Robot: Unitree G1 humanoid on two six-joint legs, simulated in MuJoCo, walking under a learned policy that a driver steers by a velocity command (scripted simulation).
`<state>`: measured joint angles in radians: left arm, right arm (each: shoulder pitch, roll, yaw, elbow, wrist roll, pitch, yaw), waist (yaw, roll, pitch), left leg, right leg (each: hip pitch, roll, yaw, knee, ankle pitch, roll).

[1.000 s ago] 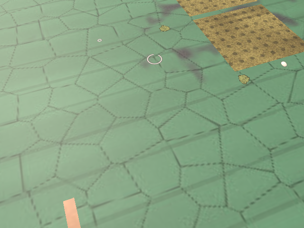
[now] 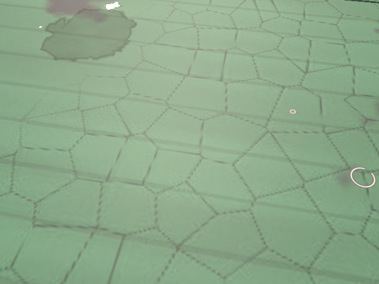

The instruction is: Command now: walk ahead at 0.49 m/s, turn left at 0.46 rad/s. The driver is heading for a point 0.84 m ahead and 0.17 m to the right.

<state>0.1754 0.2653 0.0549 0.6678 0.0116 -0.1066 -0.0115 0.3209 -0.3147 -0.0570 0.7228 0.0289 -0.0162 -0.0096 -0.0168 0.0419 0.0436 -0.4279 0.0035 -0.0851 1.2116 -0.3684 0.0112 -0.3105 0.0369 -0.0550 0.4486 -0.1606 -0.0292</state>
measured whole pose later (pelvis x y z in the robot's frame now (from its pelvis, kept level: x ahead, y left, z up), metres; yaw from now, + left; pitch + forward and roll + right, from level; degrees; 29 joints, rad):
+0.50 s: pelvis +0.27 +0.07 +0.01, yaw +0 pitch +1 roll +0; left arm 0.29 0.32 0.06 0.82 -0.03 -0.06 -0.01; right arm 0.22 -0.26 -0.04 0.71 -0.01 -0.08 0.02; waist 0.00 -0.04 0.04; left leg -0.28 0.00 0.09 0.45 -0.19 0.05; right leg -0.48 -0.08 0.05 1.15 -0.32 0.00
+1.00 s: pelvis +0.54 +0.00 -0.01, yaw -17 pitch +1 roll +0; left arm 0.20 0.30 0.07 0.69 -0.02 -0.05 -0.04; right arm 0.24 -0.29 -0.05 0.76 0.01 -0.10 0.00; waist 0.00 0.01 0.07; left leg -0.37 0.04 -0.02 1.21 -0.41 0.00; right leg -0.38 0.09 -0.01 0.54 -0.18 -0.10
